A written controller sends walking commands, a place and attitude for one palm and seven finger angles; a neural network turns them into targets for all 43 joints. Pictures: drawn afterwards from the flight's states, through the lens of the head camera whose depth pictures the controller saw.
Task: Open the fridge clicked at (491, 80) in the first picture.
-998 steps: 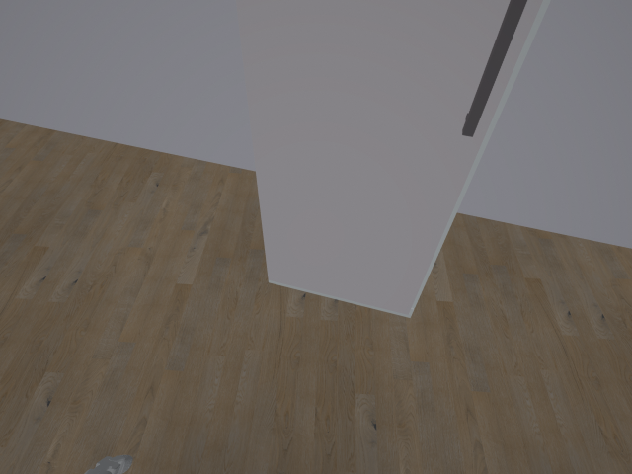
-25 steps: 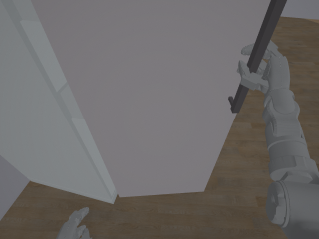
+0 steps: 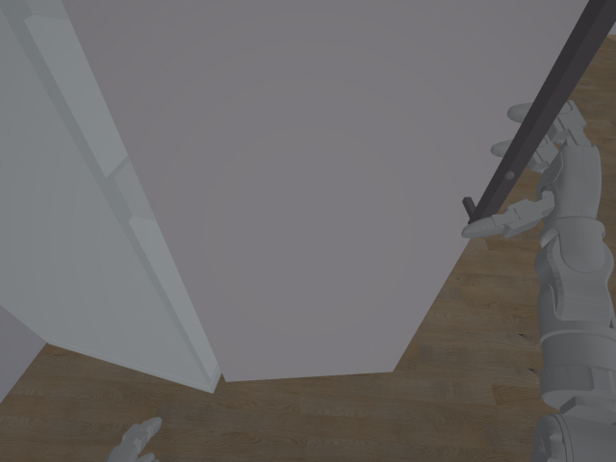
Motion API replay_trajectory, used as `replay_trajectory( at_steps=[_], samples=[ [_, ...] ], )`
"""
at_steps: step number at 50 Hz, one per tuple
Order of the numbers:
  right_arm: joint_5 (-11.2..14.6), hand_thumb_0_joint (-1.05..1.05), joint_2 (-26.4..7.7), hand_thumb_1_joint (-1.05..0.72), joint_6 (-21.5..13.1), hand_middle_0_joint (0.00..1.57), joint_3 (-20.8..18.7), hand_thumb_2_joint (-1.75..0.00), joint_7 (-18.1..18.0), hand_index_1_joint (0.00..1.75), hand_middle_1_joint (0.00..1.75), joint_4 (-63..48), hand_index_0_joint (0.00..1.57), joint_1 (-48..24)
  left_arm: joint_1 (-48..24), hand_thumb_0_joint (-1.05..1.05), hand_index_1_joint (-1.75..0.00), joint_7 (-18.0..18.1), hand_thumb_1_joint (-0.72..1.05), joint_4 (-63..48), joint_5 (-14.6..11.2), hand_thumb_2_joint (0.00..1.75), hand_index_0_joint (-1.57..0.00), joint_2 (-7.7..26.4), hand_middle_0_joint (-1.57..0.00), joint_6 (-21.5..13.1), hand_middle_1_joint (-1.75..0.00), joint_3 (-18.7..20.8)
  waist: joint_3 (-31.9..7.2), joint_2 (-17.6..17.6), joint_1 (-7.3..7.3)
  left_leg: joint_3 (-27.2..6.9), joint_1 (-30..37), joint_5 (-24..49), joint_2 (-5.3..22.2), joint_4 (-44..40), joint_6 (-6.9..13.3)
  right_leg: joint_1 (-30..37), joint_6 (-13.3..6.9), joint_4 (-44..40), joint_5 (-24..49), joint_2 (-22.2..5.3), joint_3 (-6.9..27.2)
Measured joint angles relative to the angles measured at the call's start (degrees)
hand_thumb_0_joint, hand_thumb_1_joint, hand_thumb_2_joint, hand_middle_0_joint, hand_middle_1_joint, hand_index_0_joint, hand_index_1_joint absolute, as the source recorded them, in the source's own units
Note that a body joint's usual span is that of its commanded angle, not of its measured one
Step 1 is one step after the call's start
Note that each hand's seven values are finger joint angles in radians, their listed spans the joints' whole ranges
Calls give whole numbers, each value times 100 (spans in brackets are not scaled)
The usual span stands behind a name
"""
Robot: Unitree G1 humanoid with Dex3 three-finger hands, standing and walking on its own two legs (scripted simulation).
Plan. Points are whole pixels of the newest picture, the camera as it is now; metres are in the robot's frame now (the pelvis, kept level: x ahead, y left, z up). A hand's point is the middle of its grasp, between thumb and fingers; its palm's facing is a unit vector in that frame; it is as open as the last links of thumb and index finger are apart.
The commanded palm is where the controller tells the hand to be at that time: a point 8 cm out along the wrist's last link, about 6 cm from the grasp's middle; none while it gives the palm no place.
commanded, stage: slip the hand off the handle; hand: right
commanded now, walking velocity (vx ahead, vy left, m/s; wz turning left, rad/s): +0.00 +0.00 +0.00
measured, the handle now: (520, 128) +0.45 -0.20 +0.23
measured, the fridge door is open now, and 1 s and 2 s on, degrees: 71 71 71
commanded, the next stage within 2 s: draw the hand back to the body in 1.36 s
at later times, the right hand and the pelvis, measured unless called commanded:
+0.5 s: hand (565, 184) +0.40 -0.25 +0.19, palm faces +0.17 +0.97 -0.17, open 14.7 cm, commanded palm +0.38 -0.29 +0.19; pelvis +0.02 +0.00 +0.00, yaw -1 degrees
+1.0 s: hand (587, 216) +0.36 -0.26 +0.19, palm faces +0.16 +0.97 -0.16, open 14.7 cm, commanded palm +0.32 -0.30 +0.19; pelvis +0.00 -0.02 -0.01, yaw -1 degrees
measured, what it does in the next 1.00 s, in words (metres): stands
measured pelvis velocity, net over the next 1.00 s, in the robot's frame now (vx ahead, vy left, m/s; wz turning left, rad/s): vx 0.00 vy -0.02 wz -0.01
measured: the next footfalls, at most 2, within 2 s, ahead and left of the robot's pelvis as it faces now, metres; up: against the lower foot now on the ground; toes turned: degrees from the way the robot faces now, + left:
none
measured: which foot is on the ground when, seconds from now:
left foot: down 0.00-1.00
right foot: down 0.00-1.00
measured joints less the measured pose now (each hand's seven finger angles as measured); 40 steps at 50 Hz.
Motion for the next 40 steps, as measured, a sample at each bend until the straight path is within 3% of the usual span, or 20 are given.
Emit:
replay_trajectory(
  at_steps=[6, 17, 35, 40],
  samples=[
    [5, -2, 93, 54, 135, 32, -27, -20, -4, 117, 121, -251, 27, 222, -241, 2, -30, -3, 90, -165, -2, 90, -20, -45, -20, 73, -30, -25, -117, -39, -97, 46, 59, -112, 20, 27, 3, 38, 15, 23, -89, 20, 46],
    [130, -2, -220, 55, 59, 26, -312, -20, 439, 115, 116, -3, 26, 199, -325, 1, -30, 89, 90, -297, -34, 90, -20, -34, -20, 258, -30, -63, -185, -2, -164, 121, 30, -228, 22, 119, 11, -57, 24, 190, -218, 21, 127],
    [394, -2, -776, 55, -123, 25, -900, -20, 1053, 115, 115, 486, 26, 121, 116, 1, -30, 202, 90, -214, -67, 90, -20, 43, -20, 380, -30, -80, -212, -18, -32, 79, -204, -206, 37, 245, -67, -346, -62, 463, -295, 27, 96],
    [530, -2, -704, 55, -123, 25, -821, -20, 1136, 115, 115, 164, 25, 370, 235, 2, -30, 187, 90, -265, -95, 90, -20, 73, -20, 360, -30, -54, -247, -62, -52, 49, -220, -185, 48, 246, -99, -374, -97, 509, -311, 37, 68]
  ],
)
